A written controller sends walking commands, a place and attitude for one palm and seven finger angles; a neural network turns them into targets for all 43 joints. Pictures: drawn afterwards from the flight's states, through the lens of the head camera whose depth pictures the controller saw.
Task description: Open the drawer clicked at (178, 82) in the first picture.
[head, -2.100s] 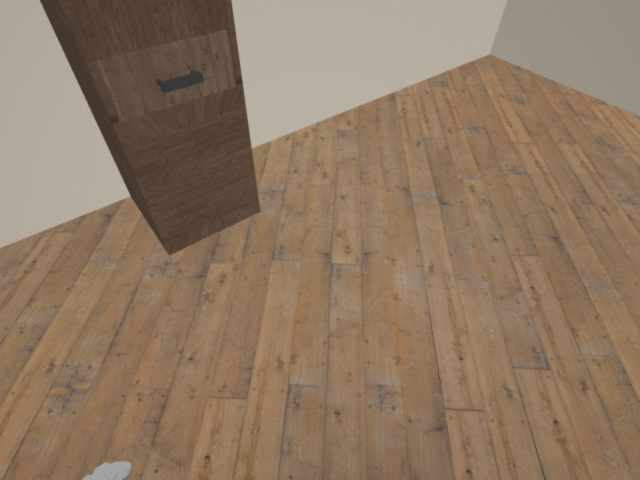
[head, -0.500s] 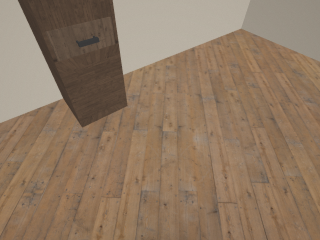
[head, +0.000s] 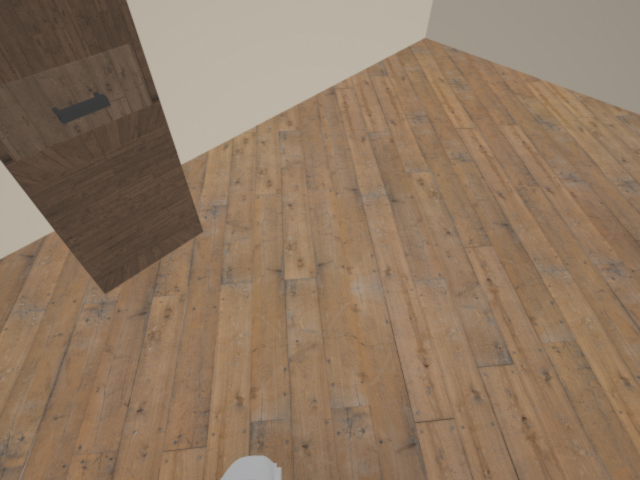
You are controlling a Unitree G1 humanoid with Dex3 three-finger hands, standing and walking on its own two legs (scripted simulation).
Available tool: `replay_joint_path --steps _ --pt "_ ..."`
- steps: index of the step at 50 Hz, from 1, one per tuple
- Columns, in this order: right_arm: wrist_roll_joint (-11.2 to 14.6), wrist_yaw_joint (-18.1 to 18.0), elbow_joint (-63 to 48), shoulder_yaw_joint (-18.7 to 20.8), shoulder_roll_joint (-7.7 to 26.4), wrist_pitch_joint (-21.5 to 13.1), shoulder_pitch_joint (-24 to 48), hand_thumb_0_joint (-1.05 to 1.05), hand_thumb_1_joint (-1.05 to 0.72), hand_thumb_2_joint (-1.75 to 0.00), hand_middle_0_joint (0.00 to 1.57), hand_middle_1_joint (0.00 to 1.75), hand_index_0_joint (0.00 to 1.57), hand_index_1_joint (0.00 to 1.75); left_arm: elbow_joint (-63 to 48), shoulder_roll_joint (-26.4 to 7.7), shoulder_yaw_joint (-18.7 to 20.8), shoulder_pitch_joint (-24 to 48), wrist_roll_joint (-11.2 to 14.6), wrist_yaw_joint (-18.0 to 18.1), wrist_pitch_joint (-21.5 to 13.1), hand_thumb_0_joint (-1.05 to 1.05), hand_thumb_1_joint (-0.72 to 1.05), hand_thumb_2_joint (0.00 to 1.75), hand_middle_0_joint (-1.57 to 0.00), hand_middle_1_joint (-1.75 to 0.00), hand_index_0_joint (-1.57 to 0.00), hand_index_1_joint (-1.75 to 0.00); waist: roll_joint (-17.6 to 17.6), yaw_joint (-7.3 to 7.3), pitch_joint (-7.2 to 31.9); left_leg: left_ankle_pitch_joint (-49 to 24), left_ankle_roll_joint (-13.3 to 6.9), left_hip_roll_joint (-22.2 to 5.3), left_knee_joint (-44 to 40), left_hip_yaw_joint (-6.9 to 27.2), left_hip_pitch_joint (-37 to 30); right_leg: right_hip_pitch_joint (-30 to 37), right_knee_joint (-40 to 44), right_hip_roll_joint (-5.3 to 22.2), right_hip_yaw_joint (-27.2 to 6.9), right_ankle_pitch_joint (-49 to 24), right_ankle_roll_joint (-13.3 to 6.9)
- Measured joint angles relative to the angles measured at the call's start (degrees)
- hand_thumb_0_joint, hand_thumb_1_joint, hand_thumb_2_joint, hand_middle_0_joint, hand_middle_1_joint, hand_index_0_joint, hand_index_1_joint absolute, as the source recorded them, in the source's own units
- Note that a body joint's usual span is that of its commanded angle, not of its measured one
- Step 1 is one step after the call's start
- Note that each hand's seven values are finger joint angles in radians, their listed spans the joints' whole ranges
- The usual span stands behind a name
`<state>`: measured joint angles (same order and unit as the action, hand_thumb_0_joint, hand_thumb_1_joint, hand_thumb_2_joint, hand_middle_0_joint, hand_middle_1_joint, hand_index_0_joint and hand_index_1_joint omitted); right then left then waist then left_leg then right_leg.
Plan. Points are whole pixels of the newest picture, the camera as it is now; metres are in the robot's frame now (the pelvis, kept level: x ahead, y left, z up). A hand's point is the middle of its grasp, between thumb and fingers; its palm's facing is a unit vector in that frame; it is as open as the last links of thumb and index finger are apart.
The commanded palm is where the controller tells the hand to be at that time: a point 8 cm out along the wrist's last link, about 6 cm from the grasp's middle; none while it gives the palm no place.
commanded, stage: walk to a spot facing it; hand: left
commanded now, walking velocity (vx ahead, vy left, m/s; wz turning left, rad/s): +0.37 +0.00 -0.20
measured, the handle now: (80, 105) +0.92 +0.72 -0.07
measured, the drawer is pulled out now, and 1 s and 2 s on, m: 0.00 0.00 0.00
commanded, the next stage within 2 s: turn to face it in 1.02 s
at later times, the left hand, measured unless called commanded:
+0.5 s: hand (200, 362) +0.31 +0.24 -0.16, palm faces -0.11 -0.98 -0.18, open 7.4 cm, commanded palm none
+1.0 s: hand (294, 255) +0.56 +0.11 -0.16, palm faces -0.29 -0.93 -0.23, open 7.1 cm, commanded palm none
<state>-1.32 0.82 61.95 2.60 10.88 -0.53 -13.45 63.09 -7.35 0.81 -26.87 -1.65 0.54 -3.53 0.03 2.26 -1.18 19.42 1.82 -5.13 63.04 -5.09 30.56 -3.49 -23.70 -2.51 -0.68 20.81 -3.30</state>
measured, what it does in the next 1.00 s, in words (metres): walks ahead, turning right: left foot, then right foot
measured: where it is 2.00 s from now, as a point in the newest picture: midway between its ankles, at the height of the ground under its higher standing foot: (364, 366)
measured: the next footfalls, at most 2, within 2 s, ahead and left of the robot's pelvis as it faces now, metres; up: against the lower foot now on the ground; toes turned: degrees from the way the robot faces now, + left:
left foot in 0.20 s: +0.25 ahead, +0.13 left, +0.00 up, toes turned +5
right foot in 0.78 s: +0.45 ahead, -0.14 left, +0.00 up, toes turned -26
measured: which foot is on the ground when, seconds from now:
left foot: up 0.00-0.18, down 0.20-0.80, up 0.82-1.00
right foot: down 0.00-0.20, up 0.22-0.76, down 0.78-1.00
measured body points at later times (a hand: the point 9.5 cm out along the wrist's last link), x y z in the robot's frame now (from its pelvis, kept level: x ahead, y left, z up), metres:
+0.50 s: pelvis +0.22 +0.06 +0.00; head +0.22 +0.07 +0.45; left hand +0.32 +0.29 -0.15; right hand +0.18 -0.18 -0.14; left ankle +0.21 +0.13 -0.74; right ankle +0.24 -0.08 -0.65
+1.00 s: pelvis +0.43 -0.05 +0.00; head +0.45 -0.07 +0.45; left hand +0.57 +0.16 -0.14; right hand +0.36 -0.26 -0.16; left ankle +0.46 +0.09 -0.65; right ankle +0.41 -0.12 -0.74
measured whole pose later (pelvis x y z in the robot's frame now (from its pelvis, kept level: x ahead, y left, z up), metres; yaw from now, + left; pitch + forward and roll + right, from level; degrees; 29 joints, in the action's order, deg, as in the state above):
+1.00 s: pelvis +0.43 -0.05 +0.00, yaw -19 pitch +0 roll +0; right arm -1.4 -0.3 61.1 3.3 8.1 -1.7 -16.4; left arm 58.8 -10.5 3.7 -12.3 -1.2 0.9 -4.1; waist -0.9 -1.5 -2.5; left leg 17.8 2.0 -8.9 67.2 -4.3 30.1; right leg -13.0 -27.0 -1.6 7.9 14.6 -4.8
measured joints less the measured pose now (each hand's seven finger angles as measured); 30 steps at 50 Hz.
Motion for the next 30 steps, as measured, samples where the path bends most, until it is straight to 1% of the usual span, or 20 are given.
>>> replay_joint_path --steps 3,5,7,9,10,11,13,14,15,17,18,20,23,26,30 --pt "0.26 0.50 -2.45 0.28 -0.55 -0.44 3.67 0.01 -0.91 -0.90 0.20 0.30 0.20 0.30 1.56 1.01 -0.27 -1.47 -0.11 0.18 0.12 0.00 0.91 0.90 -0.20 -0.30 -0.20 -0.29 -0.10 -0.28 -0.57 -4.37 0.16 -0.69 -6.20 -0.14 3.55 3.55 3.80 0.02 -1.43 -0.12 0.69" --pt "0.44 0.81 -3.74 0.18 -1.08 -0.85 5.78 0.01 -0.91 -0.90 0.20 0.30 0.20 0.30 2.24 1.15 -0.19 -1.83 -0.11 0.33 0.21 0.00 0.91 0.90 -0.20 -0.30 -0.20 -0.29 0.02 -0.11 -1.13 -6.51 -0.22 -0.71 -12.44 -0.44 3.91 5.80 5.26 0.14 -2.09 0.64 1.26" --pt "0.59 0.96 -4.74 0.02 -1.69 -1.48 7.37 0.01 -0.91 -0.90 0.19 0.30 0.20 0.30 2.72 0.83 0.17 -1.84 -0.10 0.44 0.24 0.00 0.90 0.90 -0.20 -0.30 -0.20 -0.29 0.46 0.24 -1.68 -7.51 -1.00 -0.07 -18.77 -0.97 2.53 7.79 5.30 0.50 -2.58 2.41 1.92" --pt "0.48 0.79 -5.54 -0.28 -2.24 -2.56 8.16 0.01 -0.91 -0.90 0.20 0.30 0.20 0.30 3.04 0.26 0.64 -2.03 0.10 0.48 0.23 0.00 0.90 0.90 -0.20 -0.30 -0.21 -0.29 1.13 0.24 -1.88 -9.46 -1.99 1.30 -24.95 -1.68 -1.01 8.40 1.54 1.09 -3.06 5.94 2.47" --pt "0.26 0.58 -5.87 -0.44 -2.34 -3.28 8.16 0.01 -0.91 -0.90 0.20 0.30 0.20 0.30 3.17 0.09 0.89 -2.30 0.30 0.45 0.30 0.00 0.90 0.90 -0.20 -0.30 -0.21 -0.30 1.09 0.01 -1.71 -11.27 -3.27 1.55 -27.06 -1.87 -3.11 7.17 -3.76 1.02 -3.14 8.21 2.39" --pt "-0.08 0.27 -5.97 -0.38 -2.73 -3.90 8.25 0.01 -0.91 -0.90 0.20 0.30 0.20 0.30 3.33 -0.32 1.22 -1.68 0.59 0.32 0.70 0.00 0.90 0.90 -0.20 -0.30 -0.21 -0.29 1.66 -0.29 -1.92 -10.43 -4.60 1.75 -24.79 -2.50 -3.17 3.97 -13.03 1.38 -2.90 9.08 1.93" --pt "-0.16 -0.15 -5.78 -0.57 -3.39 -4.20 7.50 0.00 -0.91 -0.90 0.20 0.30 0.20 0.30 3.04 -1.34 1.69 0.39 0.77 0.27 1.49 0.00 0.91 0.90 -0.20 -0.30 -0.20 -0.29 2.72 -0.14 -2.09 -5.68 -5.71 1.86 -22.12 -4.42 -5.10 -4.31 -33.33 1.48 -3.10 8.19 0.75" --pt "-0.09 -0.32 -5.44 -0.60 -3.62 -4.06 6.69 0.00 -0.91 -0.90 0.20 0.30 0.20 0.30 2.62 -1.84 1.91 1.59 0.67 0.25 1.77 0.01 0.91 0.90 -0.20 -0.30 -0.20 -0.29 3.00 -0.10 -1.82 -4.29 -5.82 1.95 -22.88 -5.33 -6.89 -8.31 -40.47 1.88 -2.28 6.25 0.48" --pt "-0.07 -0.55 -5.01 -0.57 -3.80 -3.94 5.67 0.00 -0.91 -0.90 0.20 0.30 0.20 0.30 2.00 -2.30 2.18 2.95 0.44 0.09 2.00 0.01 0.91 0.90 -0.20 -0.30 -0.20 -0.29 3.08 -0.19 -1.49 -3.85 -5.65 2.09 -24.43 -6.00 -8.76 -12.07 -45.28 2.51 -1.08 3.86 0.43" --pt "0.19 -1.30 -3.94 -0.04 -3.99 -4.14 3.28 0.00 -0.91 -0.90 0.20 0.30 0.20 0.30 0.16 -3.13 2.68 5.94 -0.07 -0.36 2.32 0.01 0.91 0.90 -0.20 -0.30 -0.20 -0.29 2.94 -0.39 -1.01 -4.43 -5.53 2.53 -28.30 -6.93 -12.35 -18.49 -49.16 4.03 1.07 -0.07 0.65" --pt "0.43 -1.95 -3.66 0.75 -3.60 -4.45 2.16 -0.01 -0.93 -0.90 0.20 0.30 0.21 0.30 -0.98 -3.35 2.91 7.24 -0.26 -0.51 2.44 0.01 0.91 0.90 -0.20 -0.30 -0.20 -0.29 2.85 -0.52 -0.68 -4.68 -5.64 2.82 -30.25 -7.43 -13.92 -21.29 -49.21 4.73 1.61 -1.60 0.87" --pt "0.24 -2.16 -2.69 1.03 -2.40 -4.59 -0.02 -0.02 -0.95 -0.90 0.20 0.30 0.21 0.30 -3.08 -3.64 3.29 9.59 -0.51 -0.75 2.74 0.00 0.91 0.90 -0.20 -0.30 -0.20 -0.29 2.67 -0.76 0.05 -5.04 -5.83 3.41 -33.81 -8.37 -16.74 -25.93 -47.64 6.04 2.24 -4.64 1.41" --pt "0.11 -2.15 -1.14 1.08 -1.38 -4.57 -3.43 -0.01 -0.95 -0.90 0.20 0.30 0.20 0.30 -5.29 -3.76 3.78 12.50 -0.69 -1.18 3.31 0.00 0.91 0.90 -0.19 -0.30 -0.20 -0.29 2.59 -1.23 0.96 -5.14 -5.84 4.41 -38.23 -9.63 -20.43 -30.84 -44.67 7.59 2.03 -9.50 2.43" --pt "0.16 -2.12 0.14 0.94 -1.23 -4.52 -6.56 -0.01 -0.94 -0.90 0.20 0.30 0.20 0.30 -6.36 -3.61 3.94 14.75 -0.71 -1.67 4.03 0.00 0.91 0.90 -0.19 -0.30 -0.20 -0.29 2.26 -1.99 1.05 -4.59 -5.51 4.98 -41.48 -10.60 -23.88 -33.16 -40.55 8.72 1.84 -12.81 3.37" --pt "0.06 -2.08 1.34 0.50 -1.93 -4.52 -9.89 0.00 -0.92 -0.90 0.20 0.30 0.20 0.30 -6.70 -3.21 3.66 16.97 -0.76 -2.26 4.85 0.00 0.91 0.90 -0.19 -0.30 -0.20 -0.29 1.57 -3.39 0.07 -2.87 -4.44 4.74 -44.15 -12.00 -28.15 -32.68 -31.27 9.68 3.28 -14.35 3.92"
